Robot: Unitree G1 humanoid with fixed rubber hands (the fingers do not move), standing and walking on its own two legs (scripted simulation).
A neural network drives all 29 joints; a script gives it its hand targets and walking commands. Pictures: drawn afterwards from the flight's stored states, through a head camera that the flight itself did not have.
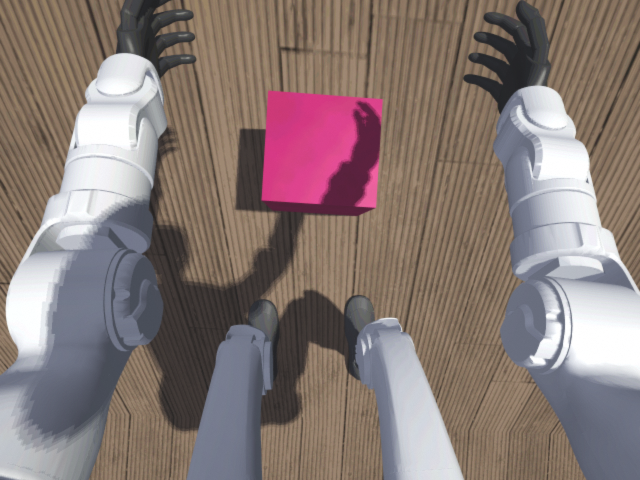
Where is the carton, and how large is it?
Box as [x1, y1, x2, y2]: [262, 91, 382, 215]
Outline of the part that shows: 268,91 262,200 273,210 357,215 374,208 376,200 382,99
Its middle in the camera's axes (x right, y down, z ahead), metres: +0.00 -0.17 +0.83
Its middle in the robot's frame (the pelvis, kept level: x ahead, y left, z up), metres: +0.53 -0.03 -0.53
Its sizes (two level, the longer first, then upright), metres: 0.210 0.200 0.250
